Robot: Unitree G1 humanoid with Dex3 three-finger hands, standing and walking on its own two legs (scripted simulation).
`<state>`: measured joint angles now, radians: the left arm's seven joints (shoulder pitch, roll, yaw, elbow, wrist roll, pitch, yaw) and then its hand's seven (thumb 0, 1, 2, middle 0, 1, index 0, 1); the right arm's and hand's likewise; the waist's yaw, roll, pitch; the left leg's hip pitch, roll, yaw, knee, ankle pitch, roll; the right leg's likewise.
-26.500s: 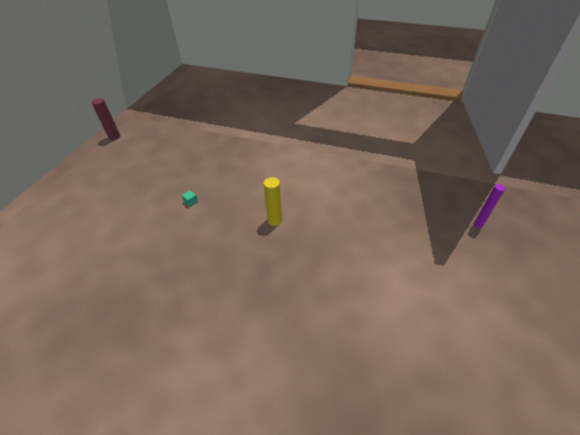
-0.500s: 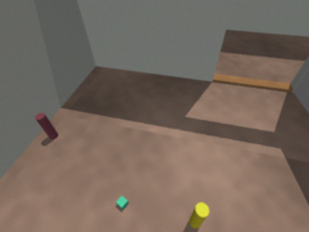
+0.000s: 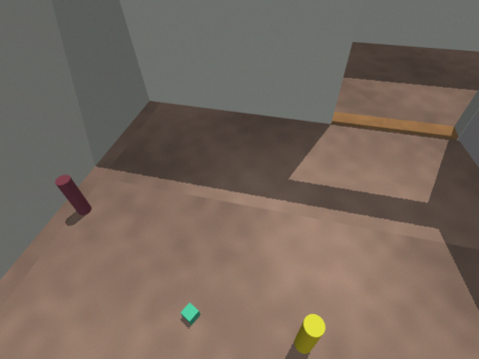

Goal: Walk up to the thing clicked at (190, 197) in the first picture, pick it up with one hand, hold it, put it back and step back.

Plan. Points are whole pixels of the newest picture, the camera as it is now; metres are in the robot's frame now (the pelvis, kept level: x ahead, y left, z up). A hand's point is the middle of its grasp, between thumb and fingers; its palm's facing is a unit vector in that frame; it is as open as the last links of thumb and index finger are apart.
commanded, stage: stand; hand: left
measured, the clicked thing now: (190, 313) +0.44 +0.25 -0.76
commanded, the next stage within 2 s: none
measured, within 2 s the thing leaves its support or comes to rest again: neither
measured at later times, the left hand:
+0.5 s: hand out of the picture +0.11 +0.25 -0.16, palm faces -0.04 -0.94 -0.34, open 7.3 cm
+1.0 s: hand out of the picture +0.09 +0.25 -0.16, palm faces -0.04 -0.94 -0.34, open 7.3 cm
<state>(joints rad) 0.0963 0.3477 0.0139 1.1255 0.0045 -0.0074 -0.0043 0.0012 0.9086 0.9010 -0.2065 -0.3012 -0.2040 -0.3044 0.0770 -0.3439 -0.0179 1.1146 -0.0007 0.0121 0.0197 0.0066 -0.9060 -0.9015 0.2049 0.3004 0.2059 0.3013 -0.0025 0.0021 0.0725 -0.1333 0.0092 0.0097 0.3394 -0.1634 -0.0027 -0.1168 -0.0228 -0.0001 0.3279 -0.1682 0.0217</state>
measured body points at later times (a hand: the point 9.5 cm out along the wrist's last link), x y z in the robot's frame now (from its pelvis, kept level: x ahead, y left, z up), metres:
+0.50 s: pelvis +0.02 +0.00 +0.00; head +0.04 +0.00 +0.45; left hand +0.11 +0.30 -0.13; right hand +0.10 -0.31 -0.13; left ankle +0.02 +0.12 -0.75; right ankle +0.01 -0.13 -0.75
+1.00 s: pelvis +0.02 -0.01 +0.00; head +0.03 +0.00 +0.45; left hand +0.09 +0.29 -0.13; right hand +0.09 -0.31 -0.13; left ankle +0.02 +0.12 -0.75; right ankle +0.01 -0.13 -0.75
